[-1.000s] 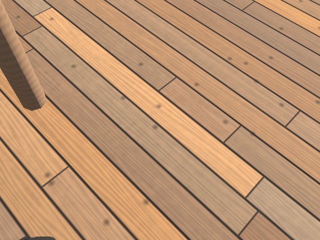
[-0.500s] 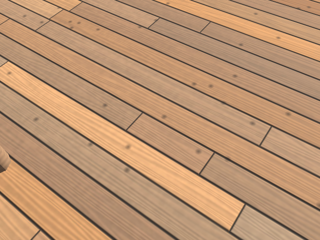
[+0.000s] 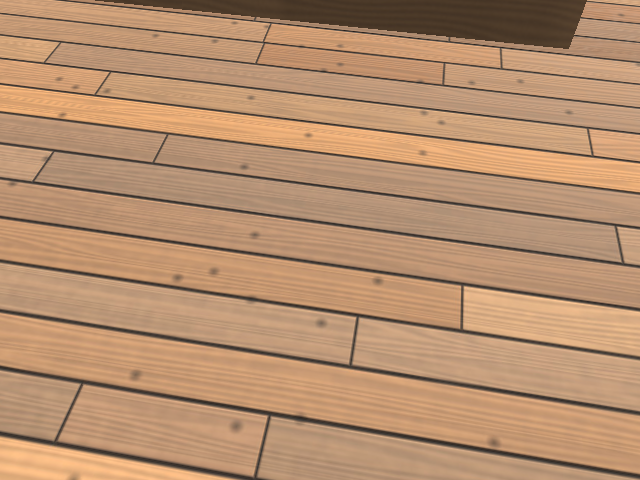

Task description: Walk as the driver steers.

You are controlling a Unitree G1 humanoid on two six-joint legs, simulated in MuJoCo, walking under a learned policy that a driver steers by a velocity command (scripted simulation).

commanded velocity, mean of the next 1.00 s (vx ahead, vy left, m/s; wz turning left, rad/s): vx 0.94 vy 0.00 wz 0.50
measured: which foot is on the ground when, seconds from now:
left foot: down 0.00-0.32, up 0.34-0.74, down 0.76-1.00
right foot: up 0.00-0.30, down 0.32-0.76, up 0.78-1.00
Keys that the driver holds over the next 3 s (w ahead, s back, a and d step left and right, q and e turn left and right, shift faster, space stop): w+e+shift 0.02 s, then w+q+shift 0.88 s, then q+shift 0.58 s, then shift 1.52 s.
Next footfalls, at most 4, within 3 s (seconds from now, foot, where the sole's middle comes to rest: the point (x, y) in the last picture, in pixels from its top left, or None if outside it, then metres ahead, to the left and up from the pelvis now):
0.32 right None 0.40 -0.14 -0.77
0.76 left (299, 344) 0.81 0.08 -0.77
1.16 right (269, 214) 1.23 0.18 -0.77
1.62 left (221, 282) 0.99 0.28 -0.77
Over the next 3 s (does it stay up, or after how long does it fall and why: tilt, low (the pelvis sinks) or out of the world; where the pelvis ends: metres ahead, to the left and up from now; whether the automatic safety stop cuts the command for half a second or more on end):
stays up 1.11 0.20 0.01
